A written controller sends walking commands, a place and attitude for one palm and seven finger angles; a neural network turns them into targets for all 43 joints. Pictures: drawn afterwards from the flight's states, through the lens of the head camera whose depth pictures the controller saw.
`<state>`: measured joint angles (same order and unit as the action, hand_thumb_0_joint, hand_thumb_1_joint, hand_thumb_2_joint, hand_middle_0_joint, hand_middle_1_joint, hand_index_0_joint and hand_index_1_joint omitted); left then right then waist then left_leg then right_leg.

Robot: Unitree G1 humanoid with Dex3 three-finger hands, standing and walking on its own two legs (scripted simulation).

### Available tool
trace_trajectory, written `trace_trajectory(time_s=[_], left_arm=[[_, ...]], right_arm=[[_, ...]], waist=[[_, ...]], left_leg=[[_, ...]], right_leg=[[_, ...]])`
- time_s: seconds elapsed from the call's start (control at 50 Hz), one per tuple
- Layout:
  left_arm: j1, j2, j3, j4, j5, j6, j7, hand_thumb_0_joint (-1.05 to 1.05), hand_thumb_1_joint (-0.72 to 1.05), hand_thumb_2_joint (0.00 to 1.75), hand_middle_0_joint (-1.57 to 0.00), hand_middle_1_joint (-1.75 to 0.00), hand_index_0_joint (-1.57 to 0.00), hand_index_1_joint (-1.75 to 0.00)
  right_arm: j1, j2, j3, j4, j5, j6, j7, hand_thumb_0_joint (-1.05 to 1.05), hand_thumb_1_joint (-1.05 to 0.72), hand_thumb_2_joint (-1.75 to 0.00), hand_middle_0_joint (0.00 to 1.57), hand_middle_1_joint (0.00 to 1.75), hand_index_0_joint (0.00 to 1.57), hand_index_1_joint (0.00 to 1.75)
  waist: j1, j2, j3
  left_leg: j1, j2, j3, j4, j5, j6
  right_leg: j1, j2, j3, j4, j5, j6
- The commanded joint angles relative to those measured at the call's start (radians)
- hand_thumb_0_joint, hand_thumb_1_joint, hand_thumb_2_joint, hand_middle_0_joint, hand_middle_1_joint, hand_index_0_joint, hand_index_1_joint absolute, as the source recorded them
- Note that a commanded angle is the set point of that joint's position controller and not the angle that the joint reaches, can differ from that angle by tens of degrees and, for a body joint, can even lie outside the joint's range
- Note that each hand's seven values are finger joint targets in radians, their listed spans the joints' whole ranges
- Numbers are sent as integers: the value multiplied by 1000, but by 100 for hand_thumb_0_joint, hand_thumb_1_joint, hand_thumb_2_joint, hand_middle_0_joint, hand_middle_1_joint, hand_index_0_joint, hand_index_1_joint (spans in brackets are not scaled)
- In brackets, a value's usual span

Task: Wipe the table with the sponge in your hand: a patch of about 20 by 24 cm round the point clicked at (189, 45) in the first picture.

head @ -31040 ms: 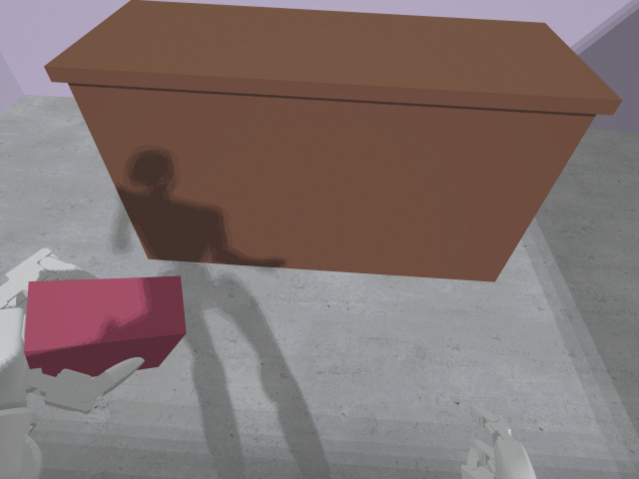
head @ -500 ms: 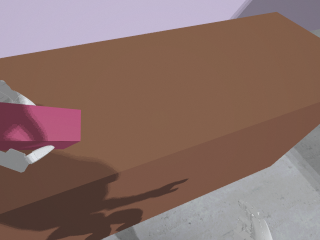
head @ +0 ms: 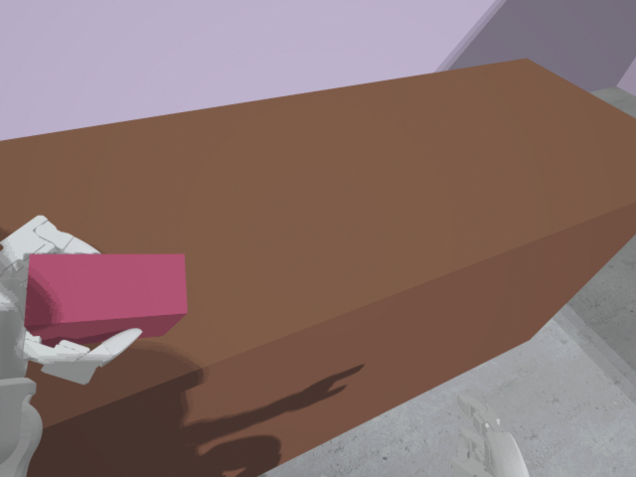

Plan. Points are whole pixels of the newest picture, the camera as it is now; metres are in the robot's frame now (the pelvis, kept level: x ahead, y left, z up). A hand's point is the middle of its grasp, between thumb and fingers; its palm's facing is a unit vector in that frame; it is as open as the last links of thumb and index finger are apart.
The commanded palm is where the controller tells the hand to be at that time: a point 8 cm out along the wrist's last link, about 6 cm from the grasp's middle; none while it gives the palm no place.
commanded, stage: come to a stop and stand still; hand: left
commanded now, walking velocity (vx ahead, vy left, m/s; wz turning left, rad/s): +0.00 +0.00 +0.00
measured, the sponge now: (131, 302) +0.24 +0.22 +0.15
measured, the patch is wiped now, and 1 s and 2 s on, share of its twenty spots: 0.00 0.00 0.00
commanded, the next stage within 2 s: look again from close up in 1.14 s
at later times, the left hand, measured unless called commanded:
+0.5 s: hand (61, 272) +0.25 +0.28 +0.17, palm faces +0.37 -0.85 -0.38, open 9.8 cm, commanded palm +0.19 +0.32 +0.18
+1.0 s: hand (70, 284) +0.24 +0.27 +0.17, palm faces +0.45 -0.83 -0.33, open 9.8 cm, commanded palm +0.18 +0.30 +0.18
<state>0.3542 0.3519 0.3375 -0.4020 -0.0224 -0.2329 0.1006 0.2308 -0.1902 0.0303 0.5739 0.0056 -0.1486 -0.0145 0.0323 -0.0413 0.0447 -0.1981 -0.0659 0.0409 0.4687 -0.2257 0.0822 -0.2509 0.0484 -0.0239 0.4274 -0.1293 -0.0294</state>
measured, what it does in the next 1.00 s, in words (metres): stands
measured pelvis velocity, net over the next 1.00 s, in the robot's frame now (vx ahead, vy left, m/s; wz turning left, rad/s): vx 0.03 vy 0.01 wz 0.03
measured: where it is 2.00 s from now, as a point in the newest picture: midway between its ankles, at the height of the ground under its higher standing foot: outside the picture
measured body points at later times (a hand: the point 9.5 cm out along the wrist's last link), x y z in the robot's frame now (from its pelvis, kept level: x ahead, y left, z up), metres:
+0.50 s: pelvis +0.03 +0.04 +0.00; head +0.06 +0.06 +0.45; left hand +0.22 +0.33 +0.19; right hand +0.22 -0.18 -0.07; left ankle +0.02 +0.07 -0.74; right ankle +0.07 -0.09 -0.74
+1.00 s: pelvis +0.03 +0.01 +0.00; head +0.04 +0.03 +0.45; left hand +0.21 +0.31 +0.18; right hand +0.22 -0.21 -0.06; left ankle +0.02 +0.07 -0.74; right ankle +0.07 -0.09 -0.74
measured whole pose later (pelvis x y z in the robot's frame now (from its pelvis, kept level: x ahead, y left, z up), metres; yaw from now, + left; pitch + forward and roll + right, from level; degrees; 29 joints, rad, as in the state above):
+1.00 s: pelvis +0.03 +0.01 +0.00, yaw +2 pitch -1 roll -1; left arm 0.40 0.34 0.34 -0.47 -0.03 -0.21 0.13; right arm 0.20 -0.20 0.01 0.57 0.01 -0.10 -0.03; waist 0.04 -0.03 0.06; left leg -0.17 -0.08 0.01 0.45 -0.25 0.09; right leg -0.21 0.03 -0.05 0.40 -0.16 -0.03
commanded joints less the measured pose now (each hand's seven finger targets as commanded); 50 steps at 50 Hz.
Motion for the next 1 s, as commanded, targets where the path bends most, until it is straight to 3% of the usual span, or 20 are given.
trace_trajectory(time_s=[0.0,0.06,0.14,0.16,0.24,0.26,0.34,0.36,0.44,0.46,0.54,0.56,0.62,0.66,0.74,0.76,0.84,0.86,0.88,0.98], left_arm=[[-61,156,109,-186,4,-58,4,0,10,130,-120,-160,-120,-160],[-75,143,97,-178,3,-66,1,0,10,130,-120,-160,-120,-160],[-115,167,110,-213,9,-75,5,0,10,130,-120,-160,-120,-160],[-108,139,83,-195,5,-75,3,0,10,130,-120,-160,-120,-160],[-90,172,111,-249,3,-73,7,0,10,130,-120,-160,-120,-160],[-70,137,80,-225,-5,-73,2,0,10,130,-120,-160,-120,-160],[-31,183,125,-288,-1,-68,8,0,10,130,-120,-160,-120,-160],[-8,150,100,-262,-10,-66,3,0,10,130,-120,-160,-120,-160],[18,197,150,-323,-8,-60,10,0,10,130,-120,-160,-120,-160],[35,157,117,-286,-16,-57,4,0,10,130,-120,-160,-120,-160],[39,187,152,-309,-15,-53,13,0,10,130,-120,-160,-120,-160],[51,151,119,-282,-23,-51,9,0,10,130,-120,-160,-120,-160],[35,172,131,-310,-23,-52,15,0,10,130,-120,-160,-120,-160],[50,145,105,-282,-27,-48,18,0,10,130,-120,-160,-120,-160],[14,166,115,-300,-21,-40,29,0,10,130,-120,-160,-120,-160],[19,136,87,-267,-25,-40,27,0,10,130,-120,-160,-120,-160],[-10,160,101,-287,-15,-32,35,0,10,130,-120,-160,-120,-160],[-8,120,61,-262,-20,-33,31,0,10,130,-120,-160,-120,-160],[-26,147,81,-276,-15,-31,33,0,10,130,-120,-160,-120,-160],[-17,144,76,-275,-13,-28,34,0,10,130,-120,-160,-120,-160]], right_arm=[[-91,-141,-58,-162,7,-58,-4,0,-90,-90,20,30,20,30],[-86,-138,-53,-151,4,-60,-5,0,-90,-90,20,30,20,30],[-92,-139,-54,-143,7,-69,-1,0,-90,-90,20,30,20,30],[-83,-138,-55,-142,3,-65,-3,0,-90,-90,20,30,20,30],[-99,-140,-62,-142,6,-62,3,0,-90,-90,20,30,20,30],[-79,-143,-64,-137,2,-54,4,0,-90,-90,20,30,20,30],[-103,-139,-71,-148,8,-41,9,0,-90,-90,20,30,20,30],[-84,-137,-70,-146,1,-29,8,0,-90,-90,20,30,20,30],[-103,-138,-78,-158,8,-20,10,0,-90,-90,20,30,20,30],[-86,-140,-76,-154,2,-10,10,0,-90,-90,20,30,20,30],[-108,-138,-79,-161,13,-5,4,0,-90,-90,20,30,20,30],[-86,-142,-80,-158,7,2,4,0,-90,-90,20,30,20,30],[-91,-146,-86,-166,12,-2,-3,0,-90,-90,20,30,20,30],[-97,-142,-75,-154,10,1,-7,0,-90,-90,20,30,20,30],[-123,-138,-74,-155,16,-7,-16,0,-90,-90,20,30,20,30],[-111,-141,-70,-150,8,0,-19,0,-90,-90,20,30,20,30],[-131,-139,-70,-152,14,-7,-23,0,-90,-90,20,30,20,30],[-117,-139,-66,-150,7,-1,-25,0,-90,-90,20,30,20,30],[-116,-142,-71,-156,8,-3,-26,0,-90,-90,20,30,20,30],[-115,-141,-70,-159,8,-7,-27,0,-90,-90,20,30,20,30]], waist=[[5,71,-33],[-1,73,-54],[1,126,-79],[-1,121,-86],[0,113,-132],[-4,113,-129],[-1,144,-148],[-6,123,-144],[-5,135,-158],[-12,139,-150],[-6,117,-155],[-14,93,-158],[-11,90,-178],[-13,96,-170],[-10,76,-153],[-11,80,-151],[-9,89,-130],[-10,93,-123],[-7,100,-116],[-8,98,-112]], left_leg=[[-281,183,-200,-242,-326,-12],[-218,162,-196,-222,-253,-25],[-155,171,-193,-224,-111,-57],[-141,172,-206,-219,-73,-66],[-30,156,-166,-153,215,-116],[-27,161,-182,-151,264,-129],[63,180,-174,-131,446,-153],[57,190,-202,-132,460,-157],[125,191,-176,-95,620,-183],[103,191,-190,-96,599,-184],[61,178,-161,-73,538,-183],[32,169,-172,-72,506,-184],[-16,155,-164,-52,431,-170],[-9,145,-157,-70,375,-164],[-17,142,-162,-93,278,-141],[-32,144,-161,-102,233,-130],[-35,144,-163,-126,142,-111],[-54,146,-172,-140,105,-104],[-78,151,-180,-150,86,-100],[-82,148,-179,-153,78,-88]], right_leg=[[203,-70,90,-20,-159,20],[174,-69,90,-46,-142,15],[182,-57,64,0,-30,13],[180,-61,58,0,-20,12],[166,-65,43,15,85,7],[158,-66,33,21,66,6],[99,-58,15,57,-13,8],[94,-60,9,58,-51,9],[68,-55,-10,55,-51,1],[76,-57,-8,52,-69,-1],[137,-69,2,22,39,-12],[161,-73,4,21,56,-16],[228,-101,36,17,182,-29],[194,-103,41,14,158,-24],[186,-105,72,1,146,-18],[189,-111,64,-12,119,-13],[170,-109,96,-32,79,-11],[173,-110,82,-40,41,-10],[196,-110,90,-41,48,-8],[202,-111,97,-55,51,-10]])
